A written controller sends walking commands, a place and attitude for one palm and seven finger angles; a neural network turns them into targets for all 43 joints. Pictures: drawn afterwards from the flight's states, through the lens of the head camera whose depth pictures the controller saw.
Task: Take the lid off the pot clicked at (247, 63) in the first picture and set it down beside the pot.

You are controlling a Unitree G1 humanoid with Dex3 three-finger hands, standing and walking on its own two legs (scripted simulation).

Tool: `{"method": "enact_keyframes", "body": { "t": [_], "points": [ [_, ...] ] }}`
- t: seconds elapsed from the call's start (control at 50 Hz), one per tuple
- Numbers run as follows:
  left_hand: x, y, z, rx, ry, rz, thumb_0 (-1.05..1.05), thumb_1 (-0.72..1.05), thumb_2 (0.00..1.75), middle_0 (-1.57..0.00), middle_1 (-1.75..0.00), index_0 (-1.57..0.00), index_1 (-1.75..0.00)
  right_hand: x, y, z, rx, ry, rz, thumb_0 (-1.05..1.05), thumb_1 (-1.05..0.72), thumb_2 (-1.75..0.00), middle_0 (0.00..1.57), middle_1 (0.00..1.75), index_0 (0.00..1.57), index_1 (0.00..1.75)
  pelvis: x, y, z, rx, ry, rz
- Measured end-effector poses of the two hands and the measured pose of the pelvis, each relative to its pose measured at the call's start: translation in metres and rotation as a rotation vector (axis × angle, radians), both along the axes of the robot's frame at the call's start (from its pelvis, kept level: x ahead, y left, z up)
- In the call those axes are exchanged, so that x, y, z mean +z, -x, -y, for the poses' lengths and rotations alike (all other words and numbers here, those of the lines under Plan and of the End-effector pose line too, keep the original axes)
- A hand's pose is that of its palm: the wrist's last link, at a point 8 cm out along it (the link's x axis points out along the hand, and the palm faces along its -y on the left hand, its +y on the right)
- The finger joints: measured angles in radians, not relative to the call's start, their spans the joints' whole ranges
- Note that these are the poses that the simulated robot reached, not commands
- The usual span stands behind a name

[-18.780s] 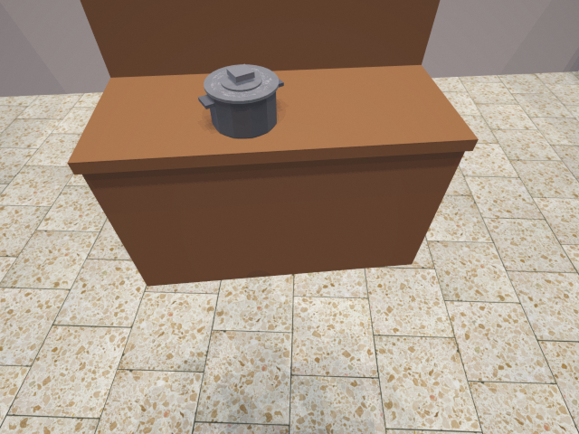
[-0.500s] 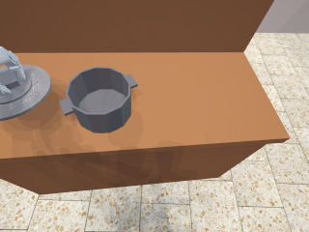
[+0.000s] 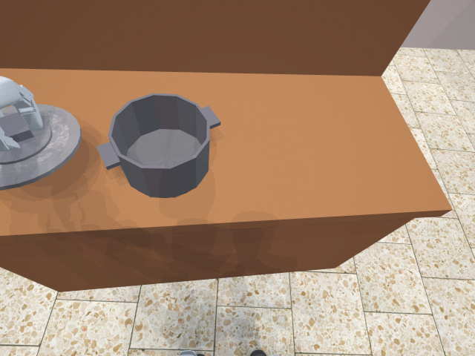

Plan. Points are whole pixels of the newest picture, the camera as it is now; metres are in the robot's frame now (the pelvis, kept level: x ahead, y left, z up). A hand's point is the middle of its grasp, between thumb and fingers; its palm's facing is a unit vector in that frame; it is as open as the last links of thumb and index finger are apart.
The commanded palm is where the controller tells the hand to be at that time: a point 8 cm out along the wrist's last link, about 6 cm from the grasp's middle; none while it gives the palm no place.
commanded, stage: lower the lid onto the table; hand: left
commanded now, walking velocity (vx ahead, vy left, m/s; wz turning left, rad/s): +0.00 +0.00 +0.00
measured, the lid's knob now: (8, 130) +0.48 +0.36 +0.05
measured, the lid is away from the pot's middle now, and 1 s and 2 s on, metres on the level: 0.24 0.23 0.24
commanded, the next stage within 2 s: open the fingers wide in 1.76 s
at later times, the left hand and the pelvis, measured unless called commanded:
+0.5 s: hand (12, 142) +0.45 +0.35 +0.06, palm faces -0.49 -0.15 -0.86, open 7.6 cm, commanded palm +0.51 +0.35 +0.11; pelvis -0.01 +0.01 -0.01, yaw +0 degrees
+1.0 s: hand (27, 155) +0.45 +0.34 +0.02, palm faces -0.52 -0.14 -0.84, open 7.5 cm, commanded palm +0.52 +0.34 +0.08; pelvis -0.01 +0.01 -0.02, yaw -1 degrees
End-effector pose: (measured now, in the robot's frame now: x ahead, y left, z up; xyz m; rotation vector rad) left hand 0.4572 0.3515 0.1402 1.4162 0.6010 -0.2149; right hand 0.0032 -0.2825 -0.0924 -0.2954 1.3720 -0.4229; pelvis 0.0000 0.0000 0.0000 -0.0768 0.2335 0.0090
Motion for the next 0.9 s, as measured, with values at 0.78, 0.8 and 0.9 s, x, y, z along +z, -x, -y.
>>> {"method": "enact_keyframes", "body": {
  "t": [0.78,0.8,0.9],
  "points": [
    [-0.044,-0.002,0.001,-0.038,0.008,-0.008,0.02,0.28,0.81,-0.42,-0.82,-0.61,-0.96,-0.004,0.028,-0.009,-0.017,0.029,-0.063,0.01,-0.91,-0.9,0.2,0.3,0.21,0.3,-0.011,0.01,-0.008,-0.005,0.016,-0.046],
    [-0.045,-0.002,0.001,-0.037,0.009,-0.011,0.02,0.28,0.81,-0.42,-0.82,-0.61,-0.96,-0.004,0.028,-0.009,-0.017,0.029,-0.064,0.01,-0.91,-0.9,0.2,0.3,0.21,0.3,-0.011,0.01,-0.008,-0.004,0.017,-0.047],
    [-0.054,-0.003,0.003,-0.047,0.006,-0.027,0.02,0.28,0.81,-0.42,-0.82,-0.61,-0.96,-0.006,0.028,-0.009,-0.017,0.031,-0.069,0.01,-0.91,-0.9,0.2,0.3,0.21,0.3,-0.014,0.01,-0.008,-0.005,0.019,-0.057]
  ]
}}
